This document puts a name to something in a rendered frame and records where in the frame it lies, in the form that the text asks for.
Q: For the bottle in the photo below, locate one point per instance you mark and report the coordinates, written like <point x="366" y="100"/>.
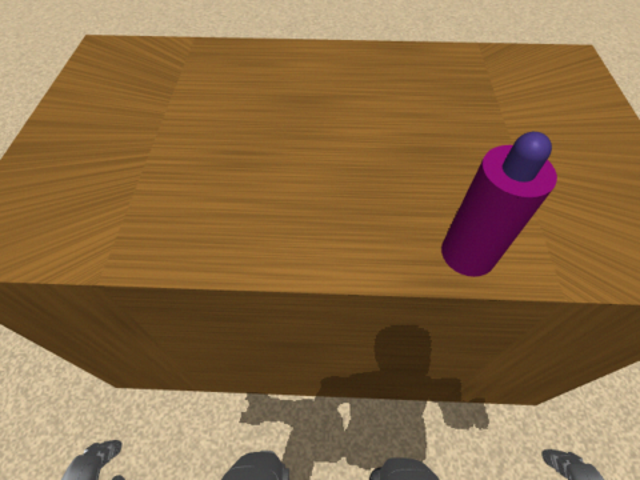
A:
<point x="510" y="185"/>

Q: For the right robot hand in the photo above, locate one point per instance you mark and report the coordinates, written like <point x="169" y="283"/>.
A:
<point x="570" y="465"/>

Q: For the left robot hand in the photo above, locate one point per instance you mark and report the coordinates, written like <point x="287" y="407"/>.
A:
<point x="88" y="465"/>

